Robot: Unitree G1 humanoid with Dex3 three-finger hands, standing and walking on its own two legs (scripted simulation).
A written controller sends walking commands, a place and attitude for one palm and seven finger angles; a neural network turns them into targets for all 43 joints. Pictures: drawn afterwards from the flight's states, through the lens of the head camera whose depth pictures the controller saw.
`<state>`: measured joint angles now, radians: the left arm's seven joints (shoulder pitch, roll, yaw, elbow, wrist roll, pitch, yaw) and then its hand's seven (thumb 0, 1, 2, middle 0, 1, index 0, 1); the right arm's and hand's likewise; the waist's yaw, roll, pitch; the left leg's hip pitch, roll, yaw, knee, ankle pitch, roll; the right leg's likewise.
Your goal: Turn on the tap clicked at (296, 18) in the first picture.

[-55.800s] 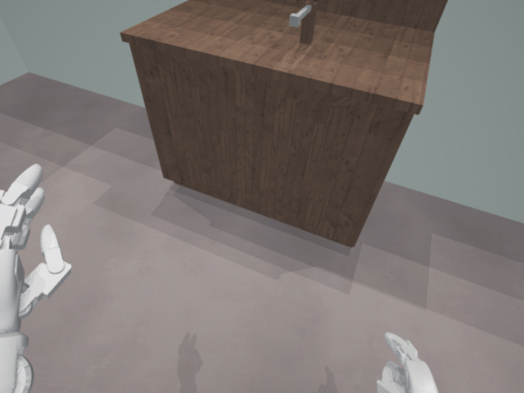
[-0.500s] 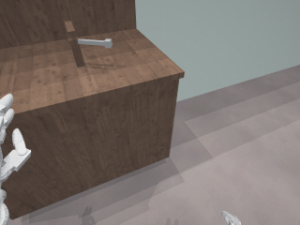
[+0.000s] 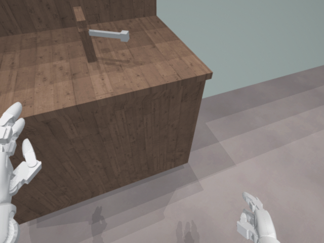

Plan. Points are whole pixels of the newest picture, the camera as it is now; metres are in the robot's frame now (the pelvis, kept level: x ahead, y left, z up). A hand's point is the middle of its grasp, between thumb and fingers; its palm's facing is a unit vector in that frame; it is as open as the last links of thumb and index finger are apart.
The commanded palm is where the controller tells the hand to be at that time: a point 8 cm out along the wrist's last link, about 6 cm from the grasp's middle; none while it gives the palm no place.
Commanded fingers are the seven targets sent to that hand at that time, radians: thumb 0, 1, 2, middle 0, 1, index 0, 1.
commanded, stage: take the last steps up to it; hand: left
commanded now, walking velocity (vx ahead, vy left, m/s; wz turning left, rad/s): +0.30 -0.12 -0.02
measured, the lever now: (124, 36) +0.73 +0.20 +0.16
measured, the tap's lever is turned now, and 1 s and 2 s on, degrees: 57 57 57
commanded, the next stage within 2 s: come to a stop and stand still in 1.02 s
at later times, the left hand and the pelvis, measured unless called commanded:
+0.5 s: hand (61, 122) +0.30 +0.24 +0.17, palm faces +0.39 -0.84 -0.37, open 7.4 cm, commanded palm +0.24 +0.28 +0.18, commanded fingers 0.00 0.90 0.90 -0.20 -0.30 -0.20 -0.30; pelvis +0.07 +0.00 -0.01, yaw -1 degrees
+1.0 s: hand (117, 89) +0.41 +0.15 +0.18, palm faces +0.41 -0.81 -0.41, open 7.4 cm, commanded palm +0.36 +0.19 +0.18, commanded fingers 0.00 0.90 0.90 -0.20 -0.30 -0.20 -0.30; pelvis +0.20 -0.09 -0.02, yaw +0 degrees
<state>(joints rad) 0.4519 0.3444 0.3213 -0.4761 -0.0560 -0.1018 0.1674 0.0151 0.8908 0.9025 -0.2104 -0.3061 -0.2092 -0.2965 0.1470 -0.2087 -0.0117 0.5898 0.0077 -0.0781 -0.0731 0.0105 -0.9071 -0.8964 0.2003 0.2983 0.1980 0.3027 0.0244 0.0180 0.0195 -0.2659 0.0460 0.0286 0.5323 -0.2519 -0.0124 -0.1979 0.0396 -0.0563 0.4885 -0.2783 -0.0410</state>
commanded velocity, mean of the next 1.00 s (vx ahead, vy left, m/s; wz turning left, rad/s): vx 0.26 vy -0.10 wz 0.01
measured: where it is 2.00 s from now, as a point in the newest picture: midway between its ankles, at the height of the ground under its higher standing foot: outside the picture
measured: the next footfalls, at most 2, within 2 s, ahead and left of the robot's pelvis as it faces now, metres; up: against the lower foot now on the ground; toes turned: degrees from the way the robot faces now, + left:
right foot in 0.72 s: +0.26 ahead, -0.17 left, +0.00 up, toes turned -7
left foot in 0.96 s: +0.27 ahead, +0.05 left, +0.00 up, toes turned +7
